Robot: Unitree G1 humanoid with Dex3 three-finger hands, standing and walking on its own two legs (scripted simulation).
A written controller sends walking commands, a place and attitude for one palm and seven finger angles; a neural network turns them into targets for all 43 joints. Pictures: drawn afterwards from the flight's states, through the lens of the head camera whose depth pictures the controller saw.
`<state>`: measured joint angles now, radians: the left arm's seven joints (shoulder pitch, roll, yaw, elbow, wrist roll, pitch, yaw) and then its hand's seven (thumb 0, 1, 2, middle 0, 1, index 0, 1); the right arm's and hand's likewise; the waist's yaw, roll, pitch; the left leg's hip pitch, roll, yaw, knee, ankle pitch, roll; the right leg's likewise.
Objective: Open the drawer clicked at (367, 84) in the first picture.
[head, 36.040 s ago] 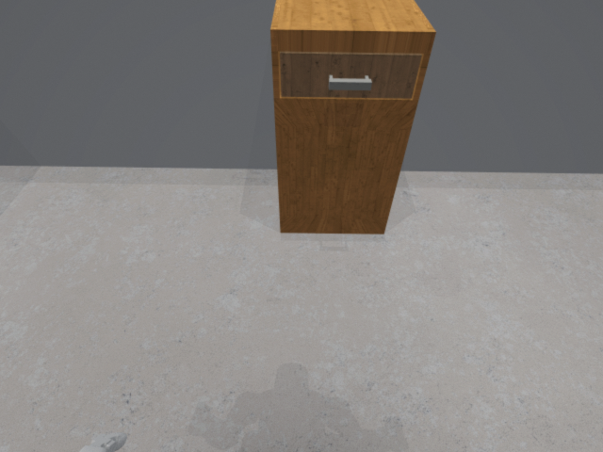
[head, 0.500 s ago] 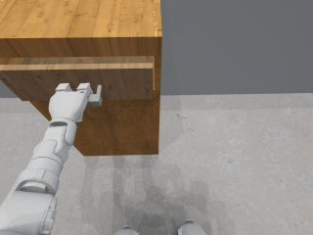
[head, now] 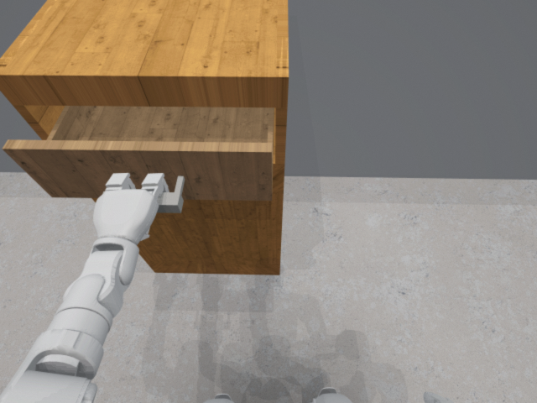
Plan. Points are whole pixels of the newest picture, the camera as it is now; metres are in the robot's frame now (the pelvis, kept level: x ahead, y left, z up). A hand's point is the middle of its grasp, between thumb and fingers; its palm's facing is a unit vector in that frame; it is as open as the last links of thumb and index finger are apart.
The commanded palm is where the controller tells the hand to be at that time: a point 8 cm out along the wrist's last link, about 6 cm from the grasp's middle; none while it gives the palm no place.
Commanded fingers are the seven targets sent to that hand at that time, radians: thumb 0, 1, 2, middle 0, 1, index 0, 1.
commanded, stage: pull the drawer open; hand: left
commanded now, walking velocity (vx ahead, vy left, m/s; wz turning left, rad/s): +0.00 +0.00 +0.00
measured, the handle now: (145, 191) +0.45 +0.22 +0.01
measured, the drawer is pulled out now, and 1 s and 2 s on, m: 0.10 0.21 0.30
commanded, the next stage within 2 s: open the thumb to release the handle in 1.90 s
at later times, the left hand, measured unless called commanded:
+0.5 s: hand (131, 262) +0.33 +0.22 -0.01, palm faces -0.01 -0.04 -1.00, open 6.0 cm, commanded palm +0.29 +0.24 +0.04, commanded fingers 0.00 0.90 0.90 -0.40 -1.35 -0.40 -1.35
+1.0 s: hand (123, 294) +0.28 +0.22 -0.01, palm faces -0.02 -0.05 -1.00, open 6.0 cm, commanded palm +0.24 +0.24 +0.04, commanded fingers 0.00 0.90 0.90 -0.40 -1.35 -0.40 -1.35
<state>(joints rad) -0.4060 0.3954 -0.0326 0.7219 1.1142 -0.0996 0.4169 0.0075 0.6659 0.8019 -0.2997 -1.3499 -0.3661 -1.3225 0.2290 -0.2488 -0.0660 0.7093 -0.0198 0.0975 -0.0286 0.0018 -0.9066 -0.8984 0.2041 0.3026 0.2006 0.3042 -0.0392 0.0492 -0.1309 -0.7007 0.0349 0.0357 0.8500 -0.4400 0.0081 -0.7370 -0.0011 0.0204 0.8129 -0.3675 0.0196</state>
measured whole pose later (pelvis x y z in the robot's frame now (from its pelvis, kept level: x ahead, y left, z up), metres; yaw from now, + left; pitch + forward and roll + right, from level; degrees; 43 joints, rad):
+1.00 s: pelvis +0.00 -0.01 +0.01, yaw +0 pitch +12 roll +0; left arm 0.09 0.37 -0.04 0.28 1.09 -0.06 0.43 0.01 0.67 0.79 -0.28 -1.33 -0.39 -1.32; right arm 0.14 -0.23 -0.04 0.66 -0.03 0.05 -0.04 0.01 -0.91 -0.90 0.20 0.30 0.20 0.30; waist 0.01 0.05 -0.11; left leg -0.58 0.04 0.04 0.82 -0.44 -0.01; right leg -0.64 0.00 0.02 0.81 -0.38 0.01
